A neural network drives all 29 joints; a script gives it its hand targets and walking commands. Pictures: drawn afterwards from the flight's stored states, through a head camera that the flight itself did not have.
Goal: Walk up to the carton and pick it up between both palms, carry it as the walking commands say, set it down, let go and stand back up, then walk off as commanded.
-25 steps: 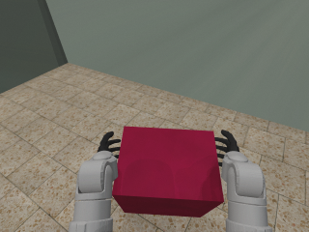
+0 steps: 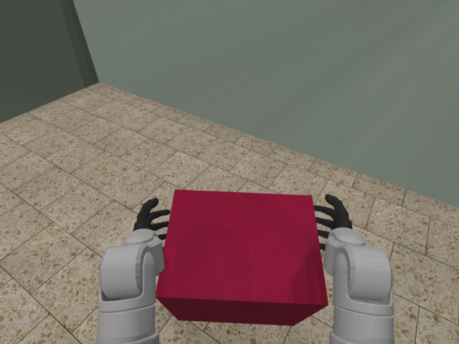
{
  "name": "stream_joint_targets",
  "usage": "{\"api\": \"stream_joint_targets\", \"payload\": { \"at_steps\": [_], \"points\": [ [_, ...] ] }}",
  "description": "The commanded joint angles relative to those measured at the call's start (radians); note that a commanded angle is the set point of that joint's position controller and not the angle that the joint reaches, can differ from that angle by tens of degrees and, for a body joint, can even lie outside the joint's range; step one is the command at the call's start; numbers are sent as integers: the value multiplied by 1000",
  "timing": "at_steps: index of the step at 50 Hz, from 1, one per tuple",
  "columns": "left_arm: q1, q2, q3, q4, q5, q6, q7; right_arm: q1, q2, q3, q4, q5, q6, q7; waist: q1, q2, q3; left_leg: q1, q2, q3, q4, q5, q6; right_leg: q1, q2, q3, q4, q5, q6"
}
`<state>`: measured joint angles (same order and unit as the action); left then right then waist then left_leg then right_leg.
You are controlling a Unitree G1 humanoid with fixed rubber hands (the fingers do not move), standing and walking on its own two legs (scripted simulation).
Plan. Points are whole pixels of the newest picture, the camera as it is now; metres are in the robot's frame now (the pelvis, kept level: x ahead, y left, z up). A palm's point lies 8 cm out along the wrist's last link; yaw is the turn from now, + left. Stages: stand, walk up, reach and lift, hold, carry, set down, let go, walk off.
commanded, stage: carry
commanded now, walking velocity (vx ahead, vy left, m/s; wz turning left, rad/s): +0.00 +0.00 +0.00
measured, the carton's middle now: (239, 263) +0.29 +0.00 +0.01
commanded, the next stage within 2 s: hold in 1.32 s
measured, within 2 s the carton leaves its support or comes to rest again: neither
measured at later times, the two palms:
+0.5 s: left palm (141, 265) +0.23 +0.14 +0.12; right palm (359, 265) +0.23 -0.16 +0.12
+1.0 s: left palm (134, 290) +0.19 +0.14 +0.13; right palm (373, 290) +0.19 -0.17 +0.13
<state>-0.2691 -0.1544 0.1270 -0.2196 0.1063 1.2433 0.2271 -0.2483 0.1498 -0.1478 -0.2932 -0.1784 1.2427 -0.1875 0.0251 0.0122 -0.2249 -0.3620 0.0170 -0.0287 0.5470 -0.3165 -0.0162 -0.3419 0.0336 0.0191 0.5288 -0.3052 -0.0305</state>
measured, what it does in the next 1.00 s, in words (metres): shifts its weight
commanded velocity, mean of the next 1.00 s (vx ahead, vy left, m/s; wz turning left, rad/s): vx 0.00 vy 0.00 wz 0.00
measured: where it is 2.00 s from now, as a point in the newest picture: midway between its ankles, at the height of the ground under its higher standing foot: outside the picture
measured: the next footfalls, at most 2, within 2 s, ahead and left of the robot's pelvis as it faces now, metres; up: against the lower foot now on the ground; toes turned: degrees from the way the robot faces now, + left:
none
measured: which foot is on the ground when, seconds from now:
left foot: down 0.00-1.00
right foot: down 0.00-1.00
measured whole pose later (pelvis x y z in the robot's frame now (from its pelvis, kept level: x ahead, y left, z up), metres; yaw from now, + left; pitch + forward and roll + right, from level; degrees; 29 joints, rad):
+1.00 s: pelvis -0.07 -0.01 +0.00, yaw +0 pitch +1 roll +0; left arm -0.26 -0.15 0.12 -0.23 0.11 1.29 0.22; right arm -0.23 0.15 -0.14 -0.30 -0.18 1.28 -0.18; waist 0.03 0.01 -0.22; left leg -0.35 0.02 -0.03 0.57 -0.24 -0.03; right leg -0.34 0.03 0.02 0.57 -0.26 -0.03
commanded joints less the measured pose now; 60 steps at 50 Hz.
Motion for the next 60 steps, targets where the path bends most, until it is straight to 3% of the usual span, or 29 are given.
{"api": "stream_joint_targets", "payload": {
  "at_steps": [1,2,4,7,13,19,22,24,25,27,31,32,34,37,38,42,43,46,49,52,53,56,60],
  "points": [
    [-403,-968,-681,-283,-414,-19,-266,-337,1007,638,-124,482,-9,241,-32,16,-383,247,122,-33,43,777,23,248,-160,-17,0,720,11],
    [-406,-968,-679,-285,-417,-21,-268,-356,1004,649,-141,485,-8,242,-32,-30,-377,216,104,-18,50,675,17,274,-174,-2,1,824,8],
    [-427,-974,-683,-300,-418,-25,-270,-368,1017,652,-146,487,-10,243,-32,-69,-382,165,81,-2,33,510,9,336,-206,22,28,970,-8],
    [-401,-977,-675,-270,-408,-25,-274,-366,1011,656,-141,478,-12,243,-30,-96,-365,147,75,3,17,464,9,342,-210,25,35,985,-16],
    [-426,-980,-684,-289,-415,-26,-279,-338,1015,638,-113,467,-10,252,-29,10,-362,224,112,-34,34,697,35,230,-168,16,44,675,-8],
    [-407,-966,-656,-216,-389,-13,-289,-335,991,632,-71,447,-1,258,-30,-34,-293,117,89,-32,3,375,32,221,-175,46,16,549,-32],
    [-423,-953,-639,-188,-377,-6,-299,-361,979,628,-50,434,4,261,-29,-21,-223,77,80,-46,-41,237,31,159,-162,58,-36,312,-32],
    [-411,-954,-627,-165,-369,-2,-299,-368,980,635,-50,432,9,260,-29,-58,-185,63,68,-41,-41,175,29,117,-170,74,-79,219,-39],
    [-421,-951,-627,-159,-369,0,-299,-368,978,629,-41,428,10,259,-28,-30,-175,61,63,-37,-39,157,30,110,-172,82,-80,213,-43],
    [-417,-944,-615,-152,-367,2,-303,-396,970,640,-64,433,10,259,-30,-68,-155,53,47,-41,-29,108,31,84,-177,101,-108,175,-52],
    [-442,-939,-617,-150,-373,8,-304,-398,972,635,-42,429,19,260,-26,-65,-115,43,41,-43,-49,90,34,36,-158,100,-126,30,-55],
    [-445,-927,-617,-150,-369,9,-302,-379,960,625,-22,418,22,259,-27,-38,-97,38,39,-41,-57,83,30,9,-156,106,-132,-21,-56],
    [-439,-928,-612,-134,-366,13,-304,-382,955,625,-18,415,27,261,-25,-65,-89,33,38,-45,-54,80,34,10,-156,109,-136,-28,-52],
    [-462,-932,-628,-163,-374,4,-301,-382,962,623,-15,421,19,265,-22,-20,-119,42,57,-60,-70,135,33,51,-144,86,-99,45,-50],
    [-448,-931,-619,-141,-369,8,-303,-408,957,637,-33,431,19,263,-22,-37,-104,34,48,-50,-55,142,29,46,-147,90,-108,67,-51],
    [-442,-918,-612,-135,-363,9,-303,-382,954,632,-6,424,23,264,-25,-56,-99,43,40,-37,-43,122,26,24,-152,100,-120,39,-52],
    [-444,-937,-622,-139,-371,8,-304,-394,959,632,-27,423,17,261,-24,-25,-107,42,45,-42,-48,132,29,35,-151,95,-114,55,-52],
    [-428,-901,-604,-117,-354,11,-302,-376,930,627,-6,413,24,258,-24,-56,-75,26,50,-50,-55,134,30,31,-147,99,-118,55,-46],
    [-445,-910,-612,-140,-361,8,-301,-364,942,623,0,417,24,261,-26,-27,-83,43,43,-43,-53,138,26,21,-151,103,-116,63,-51],
    [-435,-898,-606,-127,-362,9,-304,-371,932,631,-1,416,25,258,-26,-54,-83,33,52,-45,-53,146,28,30,-141,91,-118,47,-42],
    [-441,-905,-614,-140,-362,8,-303,-367,944,635,0,421,23,262,-24,-27,-83,27,46,-46,-57,136,29,38,-144,94,-119,42,-43],
    [-442,-906,-619,-153,-371,4,-308,-364,946,643,-17,423,21,261,-27,-67,-80,32,50,-45,-46,153,25,38,-145,98,-123,95,-42],
    [-443,-901,-621,-154,-368,3,-303,-365,940,639,-16,424,19,256,-25,-31,-88,38,58,-49,-49,181,17,69,-149,86,-89,182,-39]
  ]
}}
